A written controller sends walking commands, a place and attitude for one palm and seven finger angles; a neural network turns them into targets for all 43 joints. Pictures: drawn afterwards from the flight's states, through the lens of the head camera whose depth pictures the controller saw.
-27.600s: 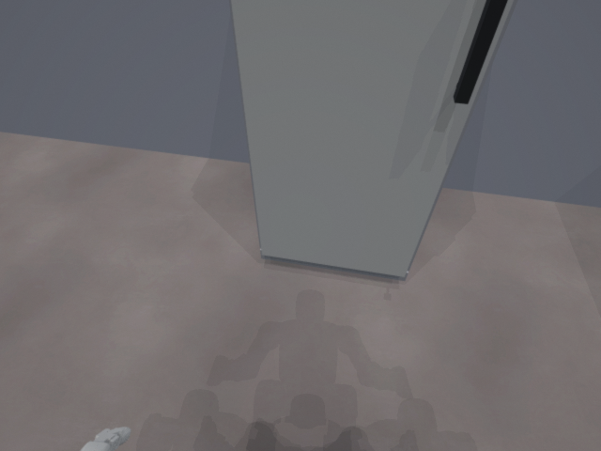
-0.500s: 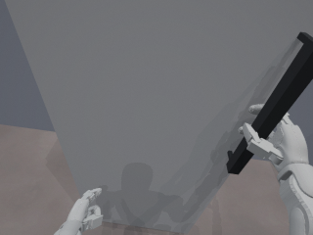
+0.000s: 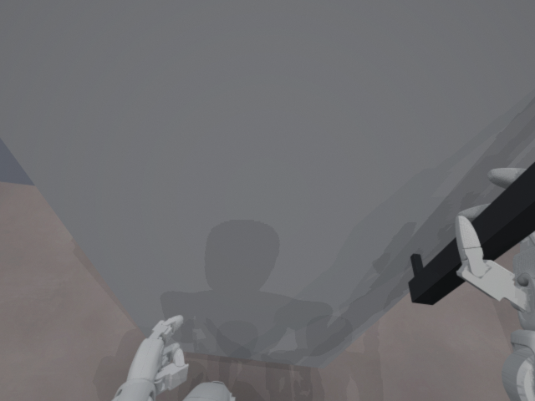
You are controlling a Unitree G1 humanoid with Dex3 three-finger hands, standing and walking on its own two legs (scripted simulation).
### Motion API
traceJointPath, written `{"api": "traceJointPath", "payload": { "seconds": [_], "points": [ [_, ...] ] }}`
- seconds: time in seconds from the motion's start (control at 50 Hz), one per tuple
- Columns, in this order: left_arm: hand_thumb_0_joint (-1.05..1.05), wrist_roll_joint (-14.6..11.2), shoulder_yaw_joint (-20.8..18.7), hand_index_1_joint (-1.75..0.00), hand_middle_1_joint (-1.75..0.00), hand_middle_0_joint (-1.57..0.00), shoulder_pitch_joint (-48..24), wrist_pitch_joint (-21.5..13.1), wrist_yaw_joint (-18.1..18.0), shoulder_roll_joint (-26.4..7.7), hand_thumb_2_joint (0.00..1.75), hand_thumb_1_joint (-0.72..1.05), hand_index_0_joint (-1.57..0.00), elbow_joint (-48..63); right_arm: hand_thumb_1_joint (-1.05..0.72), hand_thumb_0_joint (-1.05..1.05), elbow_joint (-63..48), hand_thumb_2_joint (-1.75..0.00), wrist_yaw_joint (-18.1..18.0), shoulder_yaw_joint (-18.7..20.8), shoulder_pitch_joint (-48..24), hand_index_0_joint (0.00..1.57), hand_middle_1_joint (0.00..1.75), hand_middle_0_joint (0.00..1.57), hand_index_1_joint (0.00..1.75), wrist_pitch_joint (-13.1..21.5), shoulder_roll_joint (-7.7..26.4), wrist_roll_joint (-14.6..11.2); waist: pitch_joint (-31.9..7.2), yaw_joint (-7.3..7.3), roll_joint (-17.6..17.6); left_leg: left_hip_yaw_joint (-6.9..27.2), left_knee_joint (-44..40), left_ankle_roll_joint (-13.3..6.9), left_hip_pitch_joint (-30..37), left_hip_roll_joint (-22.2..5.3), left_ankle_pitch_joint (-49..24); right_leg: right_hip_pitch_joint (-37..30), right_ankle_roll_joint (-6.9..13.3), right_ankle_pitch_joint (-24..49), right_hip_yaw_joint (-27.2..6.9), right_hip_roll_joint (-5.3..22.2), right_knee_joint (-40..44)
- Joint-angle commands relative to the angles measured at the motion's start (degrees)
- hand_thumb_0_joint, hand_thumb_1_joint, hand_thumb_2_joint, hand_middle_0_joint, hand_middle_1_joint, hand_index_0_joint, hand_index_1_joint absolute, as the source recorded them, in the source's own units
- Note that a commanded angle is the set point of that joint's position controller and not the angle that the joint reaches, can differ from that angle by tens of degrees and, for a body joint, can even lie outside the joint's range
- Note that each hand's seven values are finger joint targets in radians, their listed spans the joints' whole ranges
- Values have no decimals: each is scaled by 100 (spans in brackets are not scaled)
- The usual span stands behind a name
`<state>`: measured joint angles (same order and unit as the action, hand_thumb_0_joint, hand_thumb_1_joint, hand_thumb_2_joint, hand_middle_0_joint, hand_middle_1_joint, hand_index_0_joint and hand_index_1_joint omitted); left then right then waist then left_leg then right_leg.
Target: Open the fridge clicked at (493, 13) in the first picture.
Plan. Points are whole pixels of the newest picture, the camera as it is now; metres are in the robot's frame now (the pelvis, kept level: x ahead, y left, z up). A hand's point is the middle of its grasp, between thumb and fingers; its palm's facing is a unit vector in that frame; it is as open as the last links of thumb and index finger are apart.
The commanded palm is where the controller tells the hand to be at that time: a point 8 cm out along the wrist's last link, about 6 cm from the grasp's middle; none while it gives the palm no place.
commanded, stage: walk backward, drawing the door open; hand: right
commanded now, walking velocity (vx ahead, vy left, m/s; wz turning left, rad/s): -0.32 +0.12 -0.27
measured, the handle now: (498, 202) +0.28 -0.18 +0.25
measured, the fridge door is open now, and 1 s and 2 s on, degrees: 1 13 48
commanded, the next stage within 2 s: none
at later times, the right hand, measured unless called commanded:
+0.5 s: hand (473, 255) +0.24 -0.16 +0.21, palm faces +0.34 +0.90 -0.28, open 7.7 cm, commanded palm +0.19 -0.21 +0.21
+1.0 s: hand (487, 375) +0.14 -0.13 +0.21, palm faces +0.35 +0.91 -0.22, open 7.8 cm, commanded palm +0.09 -0.17 +0.21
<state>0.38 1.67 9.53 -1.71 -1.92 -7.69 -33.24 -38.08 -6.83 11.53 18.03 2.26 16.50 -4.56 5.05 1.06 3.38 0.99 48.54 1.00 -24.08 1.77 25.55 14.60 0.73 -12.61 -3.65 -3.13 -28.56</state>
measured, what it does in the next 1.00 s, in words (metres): walks backwards: left foot, then right foot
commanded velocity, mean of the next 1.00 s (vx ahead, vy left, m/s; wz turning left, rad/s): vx -0.23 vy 0.13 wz -0.31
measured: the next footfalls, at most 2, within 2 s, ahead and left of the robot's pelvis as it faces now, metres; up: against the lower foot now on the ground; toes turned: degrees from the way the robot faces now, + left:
left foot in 0.12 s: +0.11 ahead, +0.13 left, +0.00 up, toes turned -2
right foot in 0.58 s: -0.14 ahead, -0.08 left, +0.00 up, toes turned -6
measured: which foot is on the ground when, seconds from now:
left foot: up 0.00-0.10, down 0.12-0.58, up 0.60-0.78, down 0.80-1.00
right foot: down 0.00-0.12, up 0.14-0.56, down 0.58-0.86, up 0.88-1.00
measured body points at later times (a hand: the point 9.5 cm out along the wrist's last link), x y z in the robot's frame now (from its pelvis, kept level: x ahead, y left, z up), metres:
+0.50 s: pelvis -0.07 +0.05 +0.00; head -0.01 +0.05 +0.45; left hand +0.13 +0.32 -0.08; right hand +0.22 -0.20 +0.23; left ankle +0.07 +0.13 -0.73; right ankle -0.18 -0.08 -0.69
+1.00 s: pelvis -0.17 +0.07 +0.01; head -0.08 +0.07 +0.45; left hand +0.06 +0.23 -0.11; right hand +0.11 -0.18 +0.23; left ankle -0.12 +0.12 -0.73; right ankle -0.21 -0.07 -0.68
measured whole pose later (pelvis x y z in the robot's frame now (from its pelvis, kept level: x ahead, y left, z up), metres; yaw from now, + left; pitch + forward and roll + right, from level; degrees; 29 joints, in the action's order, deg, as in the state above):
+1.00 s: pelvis -0.17 +0.07 +0.01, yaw -14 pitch +1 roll -3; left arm 0.7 1.4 4.8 -2.0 -2.8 -9.1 -33.0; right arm -22.4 -7.0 7.5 -9.5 2.6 13.7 -0.8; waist 10.2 3.7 -0.2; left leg -5.5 28.0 -4.9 -16.9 -1.1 12.1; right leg 24.2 -0.8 -28.3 -0.1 -1.8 -51.8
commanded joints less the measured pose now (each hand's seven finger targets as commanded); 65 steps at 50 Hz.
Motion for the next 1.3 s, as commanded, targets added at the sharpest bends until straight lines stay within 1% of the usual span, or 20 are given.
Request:
{"api": "traceJointPath", "payload": {
  "seconds": [0.0, 0.06, 0.1, 0.12, 0.22, 0.38, 0.52, 0.58, 0.62, 0.66, 0.74, 0.78, 0.84, 1.06, 1.08, 1.1, 1.12, 1.14, 1.2, 1.28],
  "points": [
    [0, 58, -208, -30, -30, -20, -652, -572, -199, -757, 90, 90, -20, 793, -90, 0, -1301, -90, -92, 444, -457, 45, 140, 45, 140, 669, 675, 91, -1492, -158, 401, 139, -763, 20, 1103, -231, -858, 112, 787, 3264, -1382, 1897, 620],
    [0, 57, -195, -30, -30, -20, -648, -653, -196, -771, 90, 90, -20, 693, -90, 0, -1039, -90, -100, 642, -809, 45, 140, 45, 140, 714, 776, 148, -1444, -237, -141, 168, -2052, 14, 1738, -409, -2144, 731, 435, 1632, -882, 1412, 40],
    [0, 61, -221, -30, -30, -20, -556, -610, -186, -647, 90, 90, -20, 740, -90, 0, -920, -90, -92, 950, -924, 45, 140, 45, 140, 711, 1216, 227, -1550, -140, -1997, 2012, -3189, -688, 1068, -1937, -3533, 917, -111, -1517, 119, -21, -2108],
    [0, 124, -214, -30, -30, -20, -633, -565, -209, -659, 90, 90, -20, 678, -90, 0, -823, -90, -113, 1171, -1030, 45, 140, 45, 140, 713, 1302, 246, -1587, -277, -1904, 2024, -3311, -1017, 752, -2403, -3496, 972, -103, -2099, -60, -45, -3292],
    [0, 115, -198, -30, -30, -20, -537, -398, -255, -643, 90, 90, -20, 677, -90, 0, -370, -90, -170, 1274, -1206, 45, 140, 45, 140, 851, 1181, 321, -2109, -103, -875, 873, -2774, -954, 1584, -1884, -3923, 1236, -249, -1512, 82, 157, -3962],
    [0, 48, -314, -30, -30, -20, -407, -247, -386, -952, 90, 90, -20, 734, -90, 0, -218, -90, -386, 1370, -2198, 45, 140, 45, 140, 933, 1444, 261, -2609, -193, -1163, 925, -2689, -1066, 2869, -2075, -5152, 989, -146, -2016, 272, 87, -2020],
    [0, -4, -334, -30, -30, -20, -225, -80, -357, -1124, 90, 90, -20, 831, -90, 0, -2, -90, -313, 937, -3711, 45, 140, 45, 140, 1053, 1326, 114, -3018, 55, -678, 166, -2231, -537, 2546, -1421, -4089, -217, -50, -234, 281, 249, 561],
    [0, -34, -433, -30, -30, -20, -360, -176, -237, -1307, 90, 90, -20, 1060, -90, 0, -136, -90, -170, 709, -4082, 45, 140, 45, 140, 1189, 1239, 72, -2528, -63, 1102, -340, -434, 35, 951, -135, -960, -535, 684, 3335, -1558, 2220, 954],
    [0, 82, -311, -30, -30, -20, -649, -316, -186, -1063, 90, 90, -20, 980, -90, 0, -283, -90, -78, 326, -4250, 45, 140, 45, 140, 1146, 868, 156, -1665, 47, 1235, 38, 715, -76, -130, -16, 167, -435, 854, 4892, -1443, 2232, 693],
    [0, 18, -339, -30, -30, -20, -489, -399, -107, -1157, 90, 90, -20, 631, -90, 0, 472, -90, -61, 85, -4899, 45, 140, 45, 140, 1036, 670, 235, -1219, 32, 465, -192, -271, -103, -359, 72, -337, -1197, 591, 5728, -911, 1847, 172],
    [0, 3, -347, -30, -30, -20, -504, -503, 35, -1065, 90, 90, -20, 568, -90, 0, 225, -90, 66, -289, -4588, 45, 140, 45, 140, 978, 393, 246, -1744, 67, 676, -380, -2407, -218, 752, 118, -1189, -1718, 282, 5803, -1150, 1602, -316],
    [0, -13, -348, -30, -30, -20, -544, -470, 46, -1016, 90, 90, -20, 506, -90, 0, 203, -90, 113, -159, -4528, 45, 140, 45, 140, 996, 612, 294, -2110, 79, 405, -46, -2763, -366, 1999, -261, -3149, -981, 152, 4578, -1033, 1362, -726],
    [0, -74, -421, -30, -30, -20, -443, -465, -77, -809, 90, 90, -20, 712, -90, 0, 384, -90, 71, 337, -4346, 45, 140, 45, 140, 997, 826, 132, -2749, -134, -1797, 780, -1993, -1348, 3834, -2155, -7769, 1312, -182, -1942, 69, 58, -2759],
    [0, 127, -261, -30, -30, -20, -572, -272, -275, -590, 90, 90, -20, 894, -90, 0, -491, -90, 53, -440, -4009, 45, 140, 45, 140, 777, 218, 201, -2135, 50, -1187, -586, -1942, -778, 2121, -1407, -4036, 38, -192, -338, 975, 393, -331],
    [0, 65, -332, -30, -30, -20, -502, -268, -289, -675, 90, 90, -20, 895, -90, 0, -572, -90, 94, -671, -4057, 45, 140, 45, 140, 735, 111, 168, -2096, 181, -978, -764, -1443, -572, 1668, -1265, -3610, -579, -121, 219, 743, 576, 182],
    [0, 61, -407, -30, -30, -20, -407, -302, -284, -814, 90, 90, -20, 951, -90, 0, -617, -90, 129, -767, -4162, 45, 140, 45, 140, 720, 58, 181, -2094, 270, -269, -903, -557, -218, 563, -787, -2588, -1439, 240, 1809, -394, 1348, 708],
    [0, 76, -486, -30, -30, -20, -504, -384, -235, -1020, 90, 90, -20, 979, -90, 0, -672, -90, 211, -980, -4313, 45, 140, 45, 140, 739, -56, 154, -1874, 224, 1059, -695, 697, 153, -874, -93, 123, -2059, 1001, 4208, -2753, 2964, 1179],
    [0, 155, -462, -30, -30, -20, -649, -440, -133, -927, 90, 90, -20, 832, -90, 0, -443, -90, 311, -924, -4351, 45, 140, 45, 140, 787, 22, 367, -1724, 81, 587, 85, 1604, 91, -867, -177, 753, -1719, 1391, 4342, -3343, 3505, 1256],
    [0, 101, -506, -30, -30, -20, -875, -515, -67, -888, 90, 90, -20, 701, -90, 0, -707, -90, 392, -824, -4380, 45, 140, 45, 140, 802, 111, 397, -1212, 0, 503, 547, 1122, 103, -904, -484, 291, -1274, 1242, 3621, -2051, 2939, 763],
    [0, -73, -545, -30, -30, -20, -691, -514, 72, -927, 90, 90, -20, 860, -90, 0, -880, -90, 279, -692, -3420, 45, 140, 45, 140, 670, 38, 203, -1743, 0, 845, -200, -624, 76, 1457, -36, -469, -351, 511, 1769, -473, 1837, 666]
  ]
}}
